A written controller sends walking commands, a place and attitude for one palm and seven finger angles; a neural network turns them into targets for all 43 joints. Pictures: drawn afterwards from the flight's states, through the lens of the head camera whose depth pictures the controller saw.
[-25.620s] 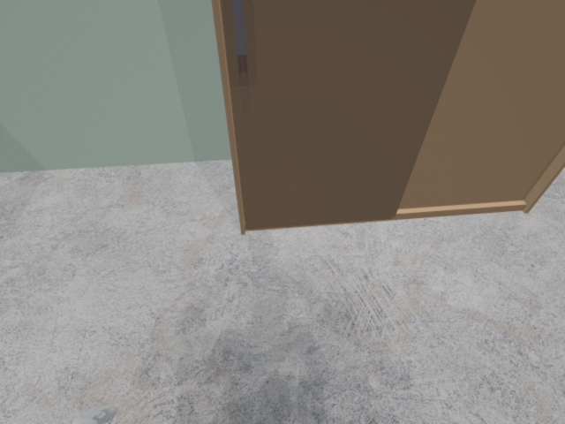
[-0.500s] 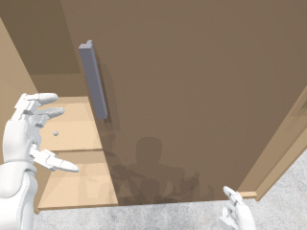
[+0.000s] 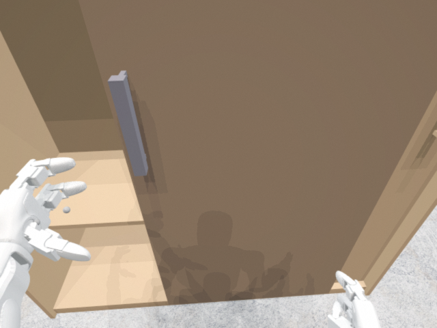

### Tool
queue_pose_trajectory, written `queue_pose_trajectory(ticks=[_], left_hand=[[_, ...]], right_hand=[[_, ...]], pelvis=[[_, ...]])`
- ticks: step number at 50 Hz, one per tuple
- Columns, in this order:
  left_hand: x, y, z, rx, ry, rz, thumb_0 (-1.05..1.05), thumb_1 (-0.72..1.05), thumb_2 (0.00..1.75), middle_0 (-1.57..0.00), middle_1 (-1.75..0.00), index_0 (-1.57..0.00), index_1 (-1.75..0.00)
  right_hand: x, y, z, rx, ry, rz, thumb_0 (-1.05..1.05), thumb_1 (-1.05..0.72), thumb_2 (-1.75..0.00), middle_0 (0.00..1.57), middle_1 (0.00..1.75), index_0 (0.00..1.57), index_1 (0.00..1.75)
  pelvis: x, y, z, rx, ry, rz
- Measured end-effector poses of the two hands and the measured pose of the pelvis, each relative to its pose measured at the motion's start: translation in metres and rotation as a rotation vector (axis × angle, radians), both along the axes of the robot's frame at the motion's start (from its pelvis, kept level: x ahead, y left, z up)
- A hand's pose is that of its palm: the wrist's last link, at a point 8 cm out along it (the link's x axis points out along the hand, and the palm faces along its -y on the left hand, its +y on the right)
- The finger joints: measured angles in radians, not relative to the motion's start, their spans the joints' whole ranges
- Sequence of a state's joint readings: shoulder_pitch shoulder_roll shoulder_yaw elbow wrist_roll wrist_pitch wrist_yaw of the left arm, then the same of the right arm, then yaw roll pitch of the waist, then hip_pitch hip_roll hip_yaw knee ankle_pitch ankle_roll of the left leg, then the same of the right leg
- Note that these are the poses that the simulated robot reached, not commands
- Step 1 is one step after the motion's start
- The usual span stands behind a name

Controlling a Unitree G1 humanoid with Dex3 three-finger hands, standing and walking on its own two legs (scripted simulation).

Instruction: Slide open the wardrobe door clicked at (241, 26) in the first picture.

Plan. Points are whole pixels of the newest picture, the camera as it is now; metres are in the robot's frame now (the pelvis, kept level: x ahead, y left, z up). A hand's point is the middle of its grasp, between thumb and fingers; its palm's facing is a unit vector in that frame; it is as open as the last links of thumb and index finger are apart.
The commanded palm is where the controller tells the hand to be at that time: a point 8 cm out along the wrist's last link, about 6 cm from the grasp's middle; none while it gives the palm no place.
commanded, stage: draw the hand back to the body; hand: left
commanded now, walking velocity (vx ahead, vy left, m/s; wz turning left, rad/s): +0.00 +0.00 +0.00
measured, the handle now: (132, 125) +0.43 +0.25 +0.19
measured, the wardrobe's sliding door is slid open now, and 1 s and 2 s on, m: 0.50 0.50 0.50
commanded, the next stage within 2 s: step back with the hand held close in 1.14 s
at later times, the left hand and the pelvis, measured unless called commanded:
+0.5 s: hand (61, 209) +0.21 +0.28 +0.17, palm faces +0.47 -0.82 -0.32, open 11.4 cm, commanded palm +0.17 +0.31 +0.18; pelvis +0.01 +0.02 +0.01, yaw -2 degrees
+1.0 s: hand (59, 208) +0.22 +0.29 +0.17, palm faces +0.47 -0.82 -0.33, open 7.5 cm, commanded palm +0.17 +0.32 +0.18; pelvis +0.02 +0.02 +0.01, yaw -2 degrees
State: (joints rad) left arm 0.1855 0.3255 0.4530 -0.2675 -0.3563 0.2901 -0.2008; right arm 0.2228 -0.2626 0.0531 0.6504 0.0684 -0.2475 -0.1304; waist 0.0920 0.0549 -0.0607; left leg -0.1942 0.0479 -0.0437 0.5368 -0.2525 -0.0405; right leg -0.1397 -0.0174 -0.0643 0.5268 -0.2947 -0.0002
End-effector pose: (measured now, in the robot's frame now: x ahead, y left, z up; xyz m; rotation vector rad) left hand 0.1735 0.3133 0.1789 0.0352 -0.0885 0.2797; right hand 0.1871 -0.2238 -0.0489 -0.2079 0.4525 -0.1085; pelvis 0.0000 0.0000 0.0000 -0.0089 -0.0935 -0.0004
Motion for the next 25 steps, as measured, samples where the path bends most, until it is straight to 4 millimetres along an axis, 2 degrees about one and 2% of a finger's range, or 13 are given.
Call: queue_pose_trajectory(ticks=[4,8,12,19,25], left_hand=[[-0.003,-0.006,-0.005,0.015,0.006,-0.018,-0.02,-0.52,0.22,-0.25,-1.13,-0.25,-1.13],[-0.005,-0.004,0.009,0.207,-0.050,0.111,-0.02,-0.44,0.26,-0.25,-1.08,-0.25,-1.09],[-0.010,0.001,0.013,0.301,-0.085,0.188,-0.02,-0.33,0.31,-0.24,-1.01,-0.25,-1.02],[-0.011,0.001,0.002,0.334,-0.065,0.206,-0.01,-0.10,0.42,-0.24,-0.88,-0.24,-0.89],[-0.003,0.006,0.003,0.356,-0.076,0.198,-0.01,0.11,0.53,-0.23,-0.75,-0.24,-0.76]], right_hand=[[0.000,0.001,0.001,-0.014,-0.009,0.011,0.01,-0.90,-0.90,0.20,0.30,0.21,0.30],[-0.001,0.007,0.001,-0.027,-0.007,0.034,0.01,-0.90,-0.90,0.20,0.30,0.21,0.30],[-0.005,0.012,-0.005,-0.018,0.037,0.036,0.01,-0.90,-0.90,0.20,0.30,0.21,0.30],[-0.016,0.020,-0.021,-0.016,0.144,0.022,0.01,-0.90,-0.90,0.20,0.30,0.21,0.30],[-0.015,0.025,-0.022,-0.020,0.177,-0.001,0.01,-0.90,-0.90,0.20,0.30,0.21,0.30]], pelvis=[[-0.003,-0.001,-0.001,-0.002,-0.004,0.006],[-0.005,0.000,0.000,-0.007,-0.001,0.002],[-0.005,0.003,0.002,-0.003,0.002,-0.009],[0.003,0.013,0.005,0.003,-0.002,-0.018],[0.011,0.020,0.007,0.006,-0.007,-0.026]])
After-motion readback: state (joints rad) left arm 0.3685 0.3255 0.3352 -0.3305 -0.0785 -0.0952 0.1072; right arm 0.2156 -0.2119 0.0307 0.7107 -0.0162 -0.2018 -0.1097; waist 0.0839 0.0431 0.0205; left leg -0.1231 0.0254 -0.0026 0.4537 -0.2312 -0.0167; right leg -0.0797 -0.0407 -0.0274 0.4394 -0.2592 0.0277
